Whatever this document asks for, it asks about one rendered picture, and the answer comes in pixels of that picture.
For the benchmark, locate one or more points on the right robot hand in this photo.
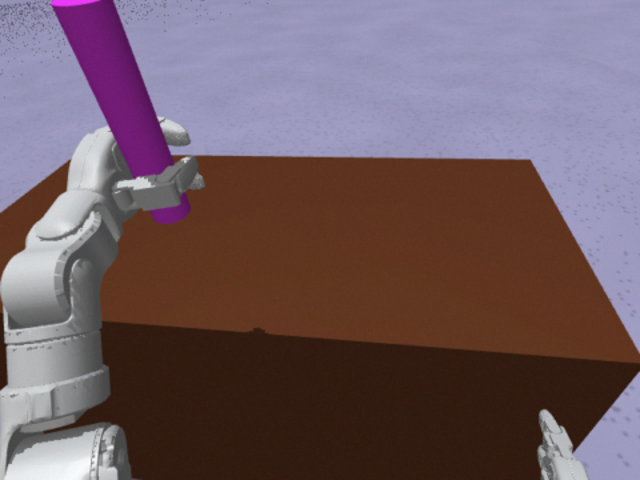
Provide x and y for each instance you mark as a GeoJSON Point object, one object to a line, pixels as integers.
{"type": "Point", "coordinates": [555, 454]}

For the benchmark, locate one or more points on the can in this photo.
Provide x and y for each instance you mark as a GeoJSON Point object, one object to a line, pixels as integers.
{"type": "Point", "coordinates": [99, 42]}

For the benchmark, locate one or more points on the left robot arm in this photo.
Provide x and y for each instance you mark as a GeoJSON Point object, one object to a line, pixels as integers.
{"type": "Point", "coordinates": [52, 316]}

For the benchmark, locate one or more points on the left robot hand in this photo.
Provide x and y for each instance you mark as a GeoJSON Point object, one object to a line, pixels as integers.
{"type": "Point", "coordinates": [98, 165]}

